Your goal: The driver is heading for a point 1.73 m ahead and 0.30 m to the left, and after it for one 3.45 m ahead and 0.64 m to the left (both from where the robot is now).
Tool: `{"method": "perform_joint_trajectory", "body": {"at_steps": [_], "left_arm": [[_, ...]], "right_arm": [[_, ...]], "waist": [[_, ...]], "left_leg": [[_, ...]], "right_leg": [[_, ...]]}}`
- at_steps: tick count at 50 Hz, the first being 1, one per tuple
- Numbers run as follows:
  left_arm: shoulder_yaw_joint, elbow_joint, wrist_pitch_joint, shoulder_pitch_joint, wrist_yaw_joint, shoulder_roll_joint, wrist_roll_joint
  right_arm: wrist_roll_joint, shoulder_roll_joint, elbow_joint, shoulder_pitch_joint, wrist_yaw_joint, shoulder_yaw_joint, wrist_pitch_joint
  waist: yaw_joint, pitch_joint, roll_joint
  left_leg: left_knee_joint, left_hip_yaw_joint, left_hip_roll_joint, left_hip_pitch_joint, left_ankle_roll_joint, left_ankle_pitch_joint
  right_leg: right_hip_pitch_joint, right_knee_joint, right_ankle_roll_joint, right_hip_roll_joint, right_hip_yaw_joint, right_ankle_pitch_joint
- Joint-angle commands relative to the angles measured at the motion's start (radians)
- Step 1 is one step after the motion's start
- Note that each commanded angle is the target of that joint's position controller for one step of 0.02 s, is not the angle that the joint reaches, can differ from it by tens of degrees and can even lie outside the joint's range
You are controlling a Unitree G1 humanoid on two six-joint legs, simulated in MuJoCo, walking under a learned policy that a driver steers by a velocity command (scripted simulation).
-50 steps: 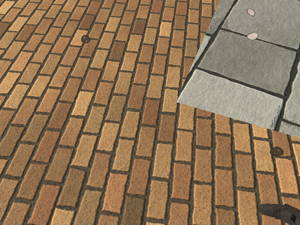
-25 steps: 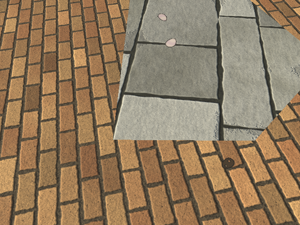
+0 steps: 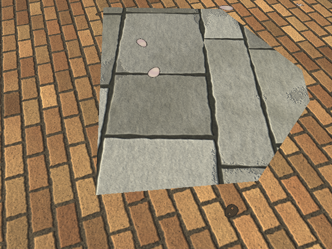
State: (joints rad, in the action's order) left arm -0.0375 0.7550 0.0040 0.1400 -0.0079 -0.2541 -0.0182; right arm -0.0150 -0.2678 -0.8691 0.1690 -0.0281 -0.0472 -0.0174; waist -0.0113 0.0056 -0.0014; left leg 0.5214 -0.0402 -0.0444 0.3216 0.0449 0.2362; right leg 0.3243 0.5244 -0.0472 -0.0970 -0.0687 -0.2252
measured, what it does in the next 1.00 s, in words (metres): stands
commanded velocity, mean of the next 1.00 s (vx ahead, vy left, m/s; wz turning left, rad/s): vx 0.01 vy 0.00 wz -0.03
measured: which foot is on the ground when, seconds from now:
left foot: down 0.00-1.00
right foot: down 0.00-1.00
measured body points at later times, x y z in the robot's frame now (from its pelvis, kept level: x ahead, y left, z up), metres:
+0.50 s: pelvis +0.03 +0.02 +0.00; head +0.04 +0.02 +0.45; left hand +0.14 +0.28 -0.12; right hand +0.13 -0.24 -0.13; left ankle +0.03 +0.15 -0.73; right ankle +0.03 -0.09 -0.73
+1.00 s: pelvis +0.02 +0.03 +0.01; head +0.03 +0.03 +0.46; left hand +0.09 +0.29 -0.14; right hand +0.07 -0.23 -0.14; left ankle +0.03 +0.15 -0.73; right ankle +0.03 -0.09 -0.73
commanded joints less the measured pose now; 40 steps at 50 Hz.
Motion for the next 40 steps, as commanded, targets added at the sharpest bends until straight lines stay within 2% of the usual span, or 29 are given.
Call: {"method": "perform_joint_trajectory", "body": {"at_steps": [1, 2, 3, 4, 5, 9, 14, 23, 40], "left_arm": [[-0.016, -0.034, 0.016, 0.094, -0.001, -0.084, -0.013], [-0.023, -0.038, 0.010, 0.049, -0.002, -0.107, -0.008], [-0.027, -0.038, 0.000, 0.023, -0.005, -0.109, -0.003], [-0.030, -0.040, -0.011, 0.010, -0.007, -0.119, -0.001], [-0.029, -0.038, -0.017, 0.017, -0.007, -0.112, -0.001], [-0.030, -0.019, -0.010, 0.025, -0.007, -0.094, 0.005], [-0.032, 0.011, -0.006, 0.034, -0.010, -0.088, 0.007], [-0.033, 0.076, -0.005, 0.041, -0.021, -0.097, 0.010], [-0.021, 0.204, -0.002, 0.042, -0.027, -0.086, 0.013]], "right_arm": [[-0.004, -0.134, 0.051, -0.052, 0.004, -0.026, -0.015], [-0.002, -0.103, 0.052, -0.064, 0.010, -0.017, -0.016], [-0.001, -0.114, 0.049, -0.068, 0.012, -0.019, -0.018], [0.002, -0.123, 0.048, -0.062, 0.014, -0.020, -0.024], [0.002, -0.123, 0.036, -0.046, 0.013, -0.019, -0.029], [0.010, -0.110, 0.010, -0.020, 0.004, -0.014, -0.026], [0.011, -0.105, -0.012, -0.036, 0.003, -0.011, -0.015], [0.011, -0.099, -0.075, -0.055, 0.007, -0.005, -0.008], [0.010, -0.088, -0.170, -0.016, -0.003, 0.006, -0.003]], "waist": [[0.069, -0.109, 0.186], [0.050, -0.090, 0.160], [0.037, -0.075, 0.135], [0.021, -0.052, 0.119], [0.020, -0.050, 0.104], [0.001, -0.055, 0.041], [-0.003, -0.052, 0.001], [0.000, -0.024, -0.004], [0.000, 0.015, 0.001]], "left_leg": [[-0.133, -0.184, -0.191, -0.110, -0.170, -0.276], [-0.136, -0.145, -0.137, -0.084, -0.136, -0.157], [-0.124, -0.106, -0.099, -0.075, -0.101, -0.111], [-0.115, -0.082, -0.077, -0.070, -0.083, -0.097], [-0.105, -0.068, -0.066, -0.073, -0.074, -0.099], [-0.061, -0.039, -0.042, -0.122, -0.068, -0.173], [-0.050, -0.029, -0.029, -0.141, -0.071, -0.191], [-0.076, -0.018, -0.009, -0.143, -0.065, -0.155], [-0.118, -0.007, 0.012, -0.127, -0.063, -0.069]], "right_leg": [[-0.047, -0.027, 0.018, 0.071, -0.026, -0.072], [-0.076, -0.039, 0.021, 0.075, -0.030, -0.025], [-0.081, -0.040, 0.012, 0.079, -0.037, 0.025], [-0.074, -0.045, 0.002, 0.084, -0.053, 0.067], [-0.083, -0.055, -0.005, 0.093, -0.065, 0.095], [-0.082, -0.057, -0.009, 0.100, -0.076, 0.169], [-0.098, -0.061, -0.001, 0.104, -0.080, 0.204], [-0.128, -0.079, 0.007, 0.110, -0.079, 0.200], [-0.127, -0.115, 0.018, 0.100, -0.056, 0.119]]}}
